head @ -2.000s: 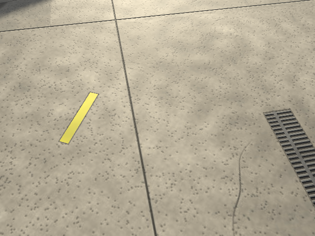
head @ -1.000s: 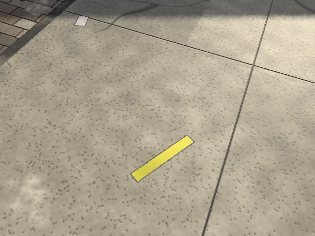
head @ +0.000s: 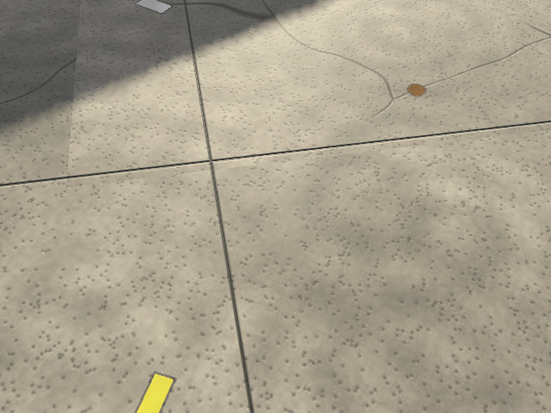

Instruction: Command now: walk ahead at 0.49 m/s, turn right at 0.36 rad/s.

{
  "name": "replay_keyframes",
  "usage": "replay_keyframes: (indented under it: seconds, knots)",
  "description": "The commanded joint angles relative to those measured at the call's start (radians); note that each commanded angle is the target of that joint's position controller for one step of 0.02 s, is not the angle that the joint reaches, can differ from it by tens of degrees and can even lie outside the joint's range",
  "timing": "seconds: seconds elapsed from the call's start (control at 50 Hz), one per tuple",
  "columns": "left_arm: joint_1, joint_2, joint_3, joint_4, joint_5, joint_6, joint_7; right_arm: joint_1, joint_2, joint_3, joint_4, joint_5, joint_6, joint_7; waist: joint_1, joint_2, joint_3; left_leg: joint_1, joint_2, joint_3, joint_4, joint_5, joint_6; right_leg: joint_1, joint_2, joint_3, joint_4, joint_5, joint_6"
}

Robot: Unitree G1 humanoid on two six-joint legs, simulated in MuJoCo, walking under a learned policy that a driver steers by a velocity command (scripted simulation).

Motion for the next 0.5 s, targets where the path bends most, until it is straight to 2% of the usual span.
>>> replay_keyframes:
  seconds: [0.02, 0.06, 0.12, 0.18, 0.22, 0.24, 0.26, 0.28, 0.3, 0.32, 0.34, 0.36, 0.38, 0.42, 0.5]
  knots:
    - [0.019, 0.010, -0.005, -0.052, 0.006, 0.004, -0.015, 0.060, -0.094, -0.020, -0.008, 0.008, -0.035, 0.010, 0.010, 0.137, -0.006, 0.080, 0.277, -0.232, -0.252, 0.183, 0.141, -0.131, -0.045, 0.057, -0.047, 0.075, 0.012]
    - [-0.065, 0.005, -0.014, -0.078, 0.007, 0.000, -0.022, 0.074, -0.091, -0.019, 0.011, 0.008, -0.034, 0.013, 0.003, 0.129, 0.017, 0.091, 0.255, -0.165, -0.269, 0.214, 0.138, -0.164, -0.047, 0.037, -0.162, 0.149, 0.027]
    - [-0.195, -0.021, -0.037, -0.115, 0.004, -0.011, -0.034, 0.096, -0.101, -0.019, 0.036, 0.015, -0.029, 0.016, -0.018, 0.130, 0.028, 0.055, 0.213, -0.069, -0.269, 0.282, 0.117, -0.069, -0.046, -0.053, -0.382, 0.258, 0.037]
    - [-0.278, -0.011, -0.044, -0.140, 0.004, -0.017, -0.029, 0.173, -0.130, -0.024, 0.080, 0.021, -0.018, 0.016, -0.041, 0.124, 0.034, 0.108, 0.238, -0.113, -0.238, 0.359, 0.121, -0.010, -0.046, -0.102, -0.488, 0.243, 0.028]
    - [-0.277, 0.006, -0.042, -0.141, 0.004, -0.024, -0.017, 0.189, -0.153, -0.030, 0.098, 0.015, -0.007, 0.013, -0.032, 0.123, 0.031, 0.168, 0.259, -0.140, -0.178, 0.457, 0.119, 0.022, -0.027, -0.107, -0.535, 0.178, 0.013]
    - [-0.239, 0.015, -0.038, -0.129, 0.006, -0.030, -0.009, 0.189, -0.163, -0.032, 0.106, 0.014, -0.001, 0.011, -0.011, 0.127, 0.013, 0.185, 0.257, -0.143, -0.115, 0.549, 0.112, 0.084, -0.007, -0.111, -0.567, 0.142, 0.003]
    - [-0.135, 0.030, -0.029, -0.095, 0.013, -0.040, 0.000, 0.186, -0.165, -0.032, 0.114, 0.019, 0.004, 0.010, 0.041, 0.108, -0.036, 0.174, 0.229, -0.121, 0.017, 0.633, 0.096, 0.226, 0.016, -0.117, -0.639, 0.156, -0.014]
    - [0.024, 0.074, -0.011, -0.040, 0.028, -0.054, 0.014, 0.191, -0.141, -0.024, 0.112, 0.024, 0.005, 0.010, 0.100, 0.073, -0.138, 0.079, 0.177, -0.091, 0.210, 0.558, 0.076, 0.461, -0.017, -0.078, -0.659, 0.166, -0.040]
    - [0.185, 0.174, 0.015, -0.024, 0.051, -0.060, 0.034, 0.185, -0.065, -0.002, 0.057, 0.039, 0.000, 0.015, 0.153, -0.069, -0.290, -0.168, 0.100, -0.042, 0.529, 0.195, 0.041, 0.744, -0.302, 0.234, -0.694, 0.038, -0.104]
    - [0.193, 0.233, 0.030, -0.023, 0.030, -0.047, 0.039, 0.266, -0.022, 0.000, 0.049, 0.047, 0.008, 0.007, 0.114, -0.205, -0.372, -0.381, -0.022, -0.066, 0.766, -0.350, 0.031, 0.821, -0.491, 0.566, -0.809, 0.033, -0.179]
    - [0.127, 0.155, 0.015, -0.026, 0.003, -0.041, 0.038, 0.197, -0.116, -0.029, 0.069, 0.028, 0.023, -0.002, 0.102, -0.055, -0.245, -0.429, 0.036, -0.158, 0.822, -0.284, 0.044, 0.702, -0.433, 0.481, -0.818, -0.004, -0.158]
    - [0.046, 0.086, -0.004, -0.031, -0.003, -0.046, 0.036, 0.156, -0.093, -0.029, 0.061, 0.029, 0.022, 0.004, 0.064, -0.044, -0.116, -0.434, 0.070, -0.163, 0.795, -0.202, 0.046, 0.575, -0.382, 0.337, -0.854, 0.051, -0.131]
    - [0.002, 0.040, -0.015, -0.031, -0.004, -0.054, 0.033, 0.143, -0.072, -0.027, 0.070, 0.028, 0.026, 0.008, 0.039, -0.037, -0.065, -0.405, 0.094, -0.157, 0.756, -0.149, 0.041, 0.491, -0.335, 0.234, -0.891, 0.114, -0.099]
    - [-0.021, 0.006, -0.023, -0.018, -0.010, -0.068, 0.039, 0.158, -0.051, -0.031, 0.084, 0.004, 0.052, 0.022, -0.004, -0.060, -0.023, -0.351, 0.111, -0.146, 0.732, -0.104, 0.021, 0.393, -0.281, 0.099, -0.931, 0.210, -0.064]
    - [0.029, 0.024, -0.012, 0.017, -0.020, -0.098, 0.043, 0.058, -0.022, -0.035, 0.044, -0.001, 0.078, 0.044, -0.020, -0.032, 0.002, -0.433, 0.122, -0.130, 0.713, 0.010, -0.001, 0.394, -0.275, -0.032, -0.974, 0.344, -0.076]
